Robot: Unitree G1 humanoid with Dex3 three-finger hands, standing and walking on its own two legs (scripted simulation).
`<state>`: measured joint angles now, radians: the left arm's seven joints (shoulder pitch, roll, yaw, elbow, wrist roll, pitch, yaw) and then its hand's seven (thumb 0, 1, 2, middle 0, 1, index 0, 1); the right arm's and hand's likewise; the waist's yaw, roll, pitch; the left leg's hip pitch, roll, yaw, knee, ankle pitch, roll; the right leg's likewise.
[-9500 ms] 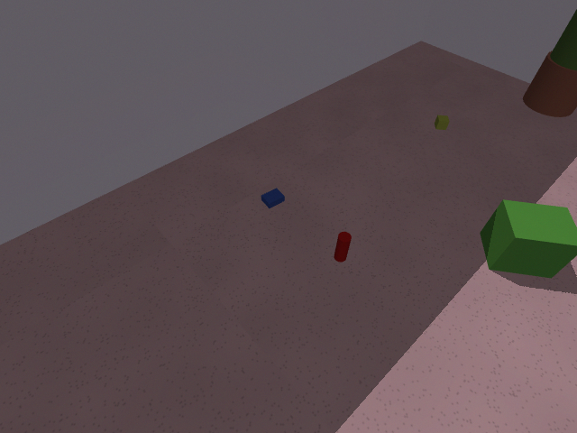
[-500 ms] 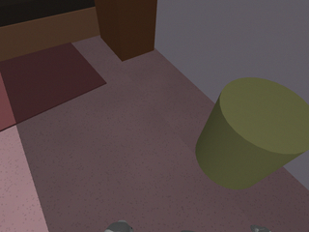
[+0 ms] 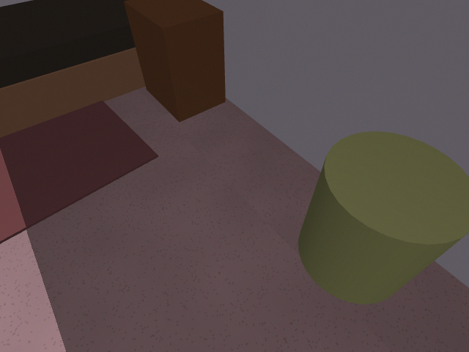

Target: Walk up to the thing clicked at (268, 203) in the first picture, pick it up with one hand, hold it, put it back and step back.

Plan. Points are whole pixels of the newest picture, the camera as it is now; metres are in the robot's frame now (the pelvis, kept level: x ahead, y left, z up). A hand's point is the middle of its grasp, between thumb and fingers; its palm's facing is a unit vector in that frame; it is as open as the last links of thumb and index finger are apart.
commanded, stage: walk up
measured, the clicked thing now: out of the picture -0.74 -1.23 -0.75
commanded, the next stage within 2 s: stand in 0.44 s
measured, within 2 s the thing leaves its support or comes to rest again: neither
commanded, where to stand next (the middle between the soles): +0.06 +0.01 m, yaw +0 degrees
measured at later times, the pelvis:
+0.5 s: pelvis +0.01 +0.00 +0.01, yaw -1 degrees
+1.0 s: pelvis +0.01 +0.00 +0.01, yaw -1 degrees
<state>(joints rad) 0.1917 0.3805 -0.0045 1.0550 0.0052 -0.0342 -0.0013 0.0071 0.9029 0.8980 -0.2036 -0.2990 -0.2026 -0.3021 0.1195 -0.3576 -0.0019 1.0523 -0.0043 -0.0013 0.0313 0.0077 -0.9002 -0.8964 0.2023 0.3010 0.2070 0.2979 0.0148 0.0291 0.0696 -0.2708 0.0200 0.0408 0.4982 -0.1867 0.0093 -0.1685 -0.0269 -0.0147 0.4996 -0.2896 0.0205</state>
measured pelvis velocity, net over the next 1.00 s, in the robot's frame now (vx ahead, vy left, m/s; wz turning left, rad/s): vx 0.01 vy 0.00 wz -0.02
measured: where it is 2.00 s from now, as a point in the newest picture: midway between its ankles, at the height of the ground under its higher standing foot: outside the picture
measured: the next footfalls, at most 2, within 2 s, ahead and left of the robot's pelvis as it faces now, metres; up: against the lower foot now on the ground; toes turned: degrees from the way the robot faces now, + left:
none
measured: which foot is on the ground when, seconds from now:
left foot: down 0.00-1.00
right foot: down 0.00-1.00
